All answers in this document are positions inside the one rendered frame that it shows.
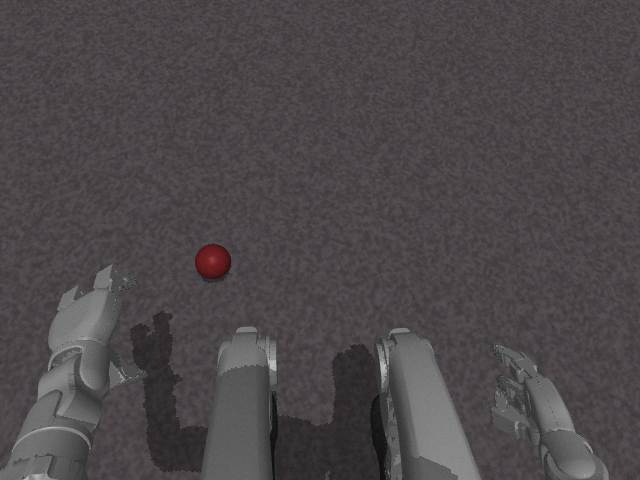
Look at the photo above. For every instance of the right robot foot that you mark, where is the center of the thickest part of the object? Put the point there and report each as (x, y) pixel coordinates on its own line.
(378, 437)

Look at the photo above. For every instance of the left robot hand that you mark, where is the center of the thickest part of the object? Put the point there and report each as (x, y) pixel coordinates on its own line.
(93, 316)

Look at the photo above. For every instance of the right robot arm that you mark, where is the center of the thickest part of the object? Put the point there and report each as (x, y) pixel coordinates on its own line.
(566, 455)

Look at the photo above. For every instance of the left robot arm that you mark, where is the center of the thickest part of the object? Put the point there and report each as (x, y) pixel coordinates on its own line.
(56, 438)

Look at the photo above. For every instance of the right robot hand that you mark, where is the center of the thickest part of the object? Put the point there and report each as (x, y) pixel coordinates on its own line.
(539, 408)

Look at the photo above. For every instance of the ball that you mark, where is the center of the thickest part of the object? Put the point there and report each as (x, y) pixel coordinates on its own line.
(213, 261)

